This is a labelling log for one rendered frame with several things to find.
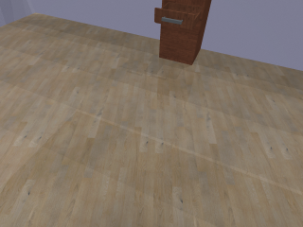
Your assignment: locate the handle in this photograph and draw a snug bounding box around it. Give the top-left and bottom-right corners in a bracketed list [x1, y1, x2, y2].
[161, 17, 183, 25]

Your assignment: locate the cabinet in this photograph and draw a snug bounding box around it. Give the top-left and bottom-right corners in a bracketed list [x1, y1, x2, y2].
[159, 0, 212, 65]

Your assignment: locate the drawer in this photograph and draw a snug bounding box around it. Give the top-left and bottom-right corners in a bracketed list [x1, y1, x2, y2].
[154, 2, 202, 30]

